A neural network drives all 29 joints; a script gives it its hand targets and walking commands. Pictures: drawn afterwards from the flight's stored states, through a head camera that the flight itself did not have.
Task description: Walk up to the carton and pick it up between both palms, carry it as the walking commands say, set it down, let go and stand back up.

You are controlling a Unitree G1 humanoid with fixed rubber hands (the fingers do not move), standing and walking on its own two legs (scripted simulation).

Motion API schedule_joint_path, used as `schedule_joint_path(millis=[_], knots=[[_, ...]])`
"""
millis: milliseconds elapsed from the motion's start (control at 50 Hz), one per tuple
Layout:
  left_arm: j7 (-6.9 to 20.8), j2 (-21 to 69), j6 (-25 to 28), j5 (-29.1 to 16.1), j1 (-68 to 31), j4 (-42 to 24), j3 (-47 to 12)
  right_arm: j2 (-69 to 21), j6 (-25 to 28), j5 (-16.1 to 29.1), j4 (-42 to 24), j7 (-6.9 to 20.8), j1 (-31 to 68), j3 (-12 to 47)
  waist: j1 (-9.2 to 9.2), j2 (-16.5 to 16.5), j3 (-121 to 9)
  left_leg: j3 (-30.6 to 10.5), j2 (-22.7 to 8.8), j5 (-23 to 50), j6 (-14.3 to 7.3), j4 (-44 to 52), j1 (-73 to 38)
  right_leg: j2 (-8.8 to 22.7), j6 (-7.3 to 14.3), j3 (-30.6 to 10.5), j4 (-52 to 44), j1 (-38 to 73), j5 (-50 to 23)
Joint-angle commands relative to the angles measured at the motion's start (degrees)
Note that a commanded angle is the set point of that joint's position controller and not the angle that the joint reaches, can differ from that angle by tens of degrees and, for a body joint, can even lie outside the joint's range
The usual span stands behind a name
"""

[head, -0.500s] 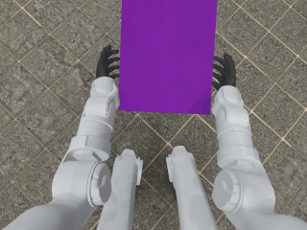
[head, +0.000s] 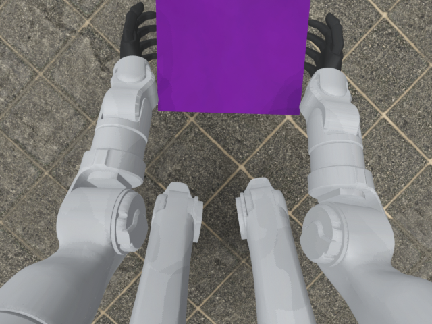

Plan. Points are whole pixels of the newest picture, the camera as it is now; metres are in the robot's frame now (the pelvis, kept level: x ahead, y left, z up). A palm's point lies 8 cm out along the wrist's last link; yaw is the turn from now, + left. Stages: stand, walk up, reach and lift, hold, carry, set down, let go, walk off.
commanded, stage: set down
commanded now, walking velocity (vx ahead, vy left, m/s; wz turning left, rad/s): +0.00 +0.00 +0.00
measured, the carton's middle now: (230, 26) +0.59 -0.04 -0.19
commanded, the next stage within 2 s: none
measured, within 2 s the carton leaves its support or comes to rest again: rests again in 1.86 s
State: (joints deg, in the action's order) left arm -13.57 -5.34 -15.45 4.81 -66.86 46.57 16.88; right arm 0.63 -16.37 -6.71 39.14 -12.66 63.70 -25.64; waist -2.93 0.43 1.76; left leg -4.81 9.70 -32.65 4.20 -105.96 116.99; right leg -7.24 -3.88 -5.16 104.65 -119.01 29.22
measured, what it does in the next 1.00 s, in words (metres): lowers itself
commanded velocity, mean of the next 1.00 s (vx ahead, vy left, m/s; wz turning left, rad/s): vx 0.00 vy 0.00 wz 0.00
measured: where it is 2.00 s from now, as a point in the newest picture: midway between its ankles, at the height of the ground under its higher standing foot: (216, 238)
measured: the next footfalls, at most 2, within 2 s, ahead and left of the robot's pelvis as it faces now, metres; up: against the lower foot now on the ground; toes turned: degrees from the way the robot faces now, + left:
none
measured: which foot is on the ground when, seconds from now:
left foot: down 0.00-1.00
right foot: down 0.00-1.00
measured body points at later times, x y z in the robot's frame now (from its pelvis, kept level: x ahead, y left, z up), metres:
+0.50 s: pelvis -0.02 +0.01 -0.05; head +0.35 -0.01 +0.18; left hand +0.55 +0.11 -0.23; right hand +0.52 -0.19 -0.22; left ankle +0.09 +0.12 -0.44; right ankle +0.11 -0.12 -0.44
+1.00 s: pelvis +0.00 +0.01 -0.09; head +0.38 +0.00 +0.13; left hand +0.56 +0.11 -0.30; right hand +0.53 -0.20 -0.28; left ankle +0.09 +0.12 -0.44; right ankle +0.11 -0.12 -0.44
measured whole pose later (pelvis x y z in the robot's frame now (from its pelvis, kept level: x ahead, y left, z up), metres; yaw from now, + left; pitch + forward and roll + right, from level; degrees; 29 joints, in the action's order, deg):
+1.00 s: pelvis +0.00 +0.01 -0.09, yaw +0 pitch +32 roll -2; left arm -13.6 -16.3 -12.7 -5.7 -87.2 57.5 5.1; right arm 13.2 -14.0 5.4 49.2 -11.8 81.9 -17.5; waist -4.3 0.2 30.0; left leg -2.5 8.6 -37.5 2.4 -127.2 121.9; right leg -5.2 -4.1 -1.8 124.7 -122.6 34.7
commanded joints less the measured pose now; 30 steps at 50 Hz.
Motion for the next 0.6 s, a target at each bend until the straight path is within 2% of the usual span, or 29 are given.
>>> schedule_joint_path(millis=[0, 20, 40, 60, 80, 100, 120, 140, 160, 180, 200, 220, 240, 260, 280, 300, 320, 340, 360, 380, 400, 420, 440, 460, 500, 520, 540, 560, 580], knots=[[19.9, 53.2, 3.8, -10.8, -43.5, -15.7, -31.3, -48.1, 2.6, 11.1, -10.9, 19.1, 44.5, 37.4, -1.23, 3.1, -93.3, 10.1, 0.8, 26.6, -1.5, 4.8, -34.1, -1.5, 0.4, 9.5, -3.1, 48.2, -30.5], [20.0, 51.3, 3.5, -9.6, -41.1, -13.2, -28.9, -47.6, 2.4, 12.4, -11.5, 19.2, 47.1, 39.5, 1.69, -0.1, -92.4, 10.3, 1.4, 24.0, -2.3, 5.4, -31.4, -1.4, -0.5, 10.0, -2.8, 49.4, -29.0], [19.3, 49.7, 3.1, -9.8, -43.8, -9.8, -29.5, -47.7, 2.1, 11.9, -9.4, 19.1, 47.7, 38.3, 0.94, -0.8, -91.8, 9.3, 0.4, 22.1, -2.3, 4.7, -33.7, -0.9, -0.2, 10.7, -1.5, 47.1, -25.6], [19.6, 53.7, 2.8, -8.5, -40.9, -8.8, -28.7, -47.4, 2.2, 11.4, -9.0, 18.7, 48.0, 38.3, 0.54, 0.6, -87.6, 9.8, 1.1, 18.8, -2.2, 5.3, -31.7, -1.4, -0.1, 9.9, -3.4, 46.0, -22.0], [19.4, 52.1, 2.8, -8.9, -42.5, -11.7, -29.2, -47.3, 2.1, 11.6, -9.9, 18.9, 47.8, 37.4, 0.88, -1.2, -90.8, 8.9, 0.8, 20.3, -2.6, 5.2, -35.0, -1.7, -0.2, 10.8, -2.1, 45.9, -23.0], [19.4, 48.0, 2.4, -10.8, -48.3, -12.5, -31.5, -42.8, 2.0, 13.2, -11.7, 18.7, 50.9, 37.9, 0.12, 2.3, -95.9, 8.7, -0.2, 19.1, -2.1, 3.4, -38.5, -1.4, 0.2, 10.8, -0.4, 45.7, -21.6], [19.3, 49.0, 2.2, -9.7, -45.1, -11.5, -30.5, -42.9, 1.8, 13.5, -13.7, 18.7, 53.9, 39.2, 0.61, 1.6, -95.6, 9.5, -0.1, 20.6, -2.2, 2.5, -38.0, -1.2, 0.1, 10.6, -0.7, 46.8, -23.0], [19.6, 50.1, 2.4, -11.1, -47.2, -12.1, -30.2, -43.6, 1.4, 13.9, -12.0, 18.9, 54.5, 39.7, 0.31, 0.2, -96.2, 9.9, 0.5, 19.5, -2.7, 2.7, -36.0, -1.2, 0.2, 10.1, -0.8, 48.5, -21.4], [19.6, 47.9, 1.9, -10.7, -48.3, -9.6, -29.6, -41.3, 1.0, 13.1, -11.4, 18.7, 55.1, 39.1, -0.14, -1.1, -96.9, 10.4, -0.1, 16.2, -1.8, 1.4, -36.7, -1.2, 0.2, 10.3, -0.7, 49.4, -18.5], [19.9, 48.6, 0.8, -10.8, -47.9, -8.3, -29.0, -39.7, 1.0, 12.4, -12.5, 18.1, 57.3, 38.5, -1.07, -2.1, -96.5, 9.2, -0.3, 15.9, -2.4, 1.6, -36.4, -0.8, 0.0, 11.1, 0.3, 49.8, -18.0], [20.3, 48.2, 1.2, -11.0, -50.4, -11.1, -30.1, -39.8, 1.1, 13.1, -11.9, 18.5, 57.5, 38.6, -0.84, -2.0, -97.3, 9.7, -0.1, 15.9, -2.6, 1.4, -34.0, -1.1, 0.1, 10.8, 0.3, 51.2, -19.2], [20.6, 48.5, 0.5, -12.8, -52.8, -11.3, -31.1, -38.2, 0.5, 12.9, -12.9, 18.2, 58.9, 38.3, -3.76, -1.1, -102.8, 9.3, -0.3, 16.3, -2.3, 0.8, -37.7, -1.0, 0.3, 11.7, 1.5, 53.9, -19.6], [20.3, 43.6, 0.8, -13.4, -55.3, -13.3, -32.8, -39.0, -0.6, 14.0, -8.9, 18.3, 57.3, 39.7, -2.19, -2.6, -101.0, 10.4, -0.5, 14.5, -2.2, 1.2, -37.0, -0.6, -0.1, 12.4, 1.9, 53.6, -18.0], [19.9, 44.1, 0.4, -13.7, -55.9, -15.0, -32.1, -37.7, -0.2, 16.0, -13.9, 18.2, 60.2, 40.9, -1.36, -3.3, -102.5, 10.1, -0.6, 20.2, -2.8, -1.0, -40.8, -0.4, 0.1, 11.2, 2.4, 55.2, -23.7], [19.7, 45.2, 0.4, -14.9, -56.8, -12.9, -33.2, -39.1, -0.1, 16.4, -14.1, 17.8, 63.4, 41.8, -1.43, -3.0, -103.0, 9.1, -0.2, 19.4, -3.1, -0.5, -41.8, -0.2, 0.0, 12.5, 3.2, 55.3, -22.2], [19.1, 43.8, 0.4, -16.8, -60.5, -17.7, -34.5, -38.2, 0.1, 18.4, -18.3, 17.8, 65.0, 43.2, -0.89, -1.3, -109.3, 9.9, -0.8, 22.4, -3.4, -2.2, -44.5, -0.1, -0.2, 11.9, 4.2, 55.8, -24.6], [19.0, 44.6, 0.7, -17.8, -59.5, -19.2, -35.2, -40.0, -0.2, 17.9, -16.1, 17.7, 61.8, 42.1, -2.15, -1.6, -109.9, 10.2, -0.3, 23.8, -2.8, -2.0, -44.9, -0.3, 0.1, 13.3, 4.8, 55.2, -25.8], [18.5, 46.1, 0.2, -18.1, -58.9, -18.6, -36.7, -40.5, 0.1, 19.2, -18.2, 17.8, 61.5, 43.5, -2.28, -1.0, -111.0, 10.2, -0.6, 24.8, -3.0, -2.8, -46.4, -0.1, 0.2, 13.1, 5.0, 55.7, -27.0], [18.0, 45.3, 1.4, -17.7, -63.2, -21.5, -37.1, -41.9, 0.1, 19.6, -13.3, 17.5, 61.5, 41.2, -1.73, 1.7, -108.8, 9.8, -0.3, 24.9, -3.1, -2.8, -48.1, -0.5, 0.3, 13.2, 6.1, 50.5, -25.6], [17.7, 46.1, 0.8, -16.3, -60.1, -14.8, -35.4, -38.0, 0.3, 18.5, -12.2, 17.8, 62.1, 40.1, -3.37, 0.6, -103.8, 9.7, -1.3, 22.5, -2.5, -3.4, -48.7, -0.5, 0.4, 13.6, 4.8, 47.4, -22.5], [18.0, 45.8, 1.5, -16.0, -62.0, -16.4, -34.6, -38.7, 0.6, 18.9, -9.9, 17.9, 62.9, 38.5, -1.09, 4.8, -98.2, 9.5, -1.3, 22.8, -3.1, -4.2, -46.4, 0.0, 1.4, 11.6, 5.7, 42.4, -22.4], [18.3, 45.7, 1.1, -15.6, -60.3, -13.1, -33.3, -37.7, 1.2, 17.6, -10.7, 18.0, 64.7, 38.1, -0.86, 3.8, -95.8, 9.2, -1.3, 21.1, -3.3, -3.4, -44.4, 0.0, 0.9, 12.3, 5.5, 43.3, -20.9], [18.3, 46.3, 1.2, -13.7, -56.7, -8.1, -31.4, -40.4, 1.3, 16.7, -5.5, 18.6, 59.8, 36.6, -0.34, 2.5, -88.6, 9.4, -1.6, 18.2, -3.6, -3.6, -38.9, 0.0, 1.3, 11.7, 5.7, 39.5, -18.6], [18.7, 44.7, 1.7, -11.9, -53.5, -4.0, -28.7, -39.7, 1.8, 16.0, -3.2, 19.3, 61.1, 35.0, 0.60, 2.9, -81.4, 9.2, -1.3, 16.9, -3.7, -3.4, -36.5, 0.1, 1.0, 12.3, 6.3, 34.1, -16.2], [20.3, 48.0, 2.8, -10.8, -52.8, -1.8, -25.8, -40.1, 2.8, 12.6, 2.8, 20.2, 56.9, 31.5, -1.96, 1.5, -73.3, 8.6, -0.6, 15.9, -3.3, -4.4, -30.0, -0.1, 1.3, 11.7, 6.7, 33.7, -16.6], [20.5, 46.7, 3.3, -10.9, -54.8, -2.3, -24.4, -36.7, 3.4, 12.2, -0.6, 20.5, 58.3, 30.8, -2.57, 1.8, -75.4, 8.2, -1.4, 17.9, -3.2, -5.4, -31.8, 0.0, 1.2, 11.9, 8.2, 31.7, -17.4], [20.5, 46.3, 3.6, -10.7, -54.5, -3.0, -24.3, -39.3, 3.4, 13.1, -1.0, 20.5, 59.3, 31.5, -0.83, 1.8, -78.8, 8.8, -1.3, 21.2, -3.1, -5.8, -34.9, 0.3, 1.4, 11.7, 7.9, 35.0, -20.3], [20.1, 47.9, 4.1, -12.2, -56.2, -5.2, -25.9, -39.7, 4.5, 13.6, -4.3, 20.2, 59.9, 31.8, -1.37, 2.7, -85.9, 8.7, -0.8, 24.6, -2.6, -6.3, -37.1, 0.1, 1.4, 12.2, 8.4, 38.8, -24.0], [20.4, 47.7, 4.1, -11.1, -55.5, -3.3, -24.8, -37.5, 4.4, 14.1, -3.7, 20.1, 61.3, 31.5, -1.54, 3.8, -81.2, 8.7, -0.9, 24.2, -2.8, -6.4, -34.3, -0.1, 0.7, 12.2, 8.2, 35.8, -23.0]])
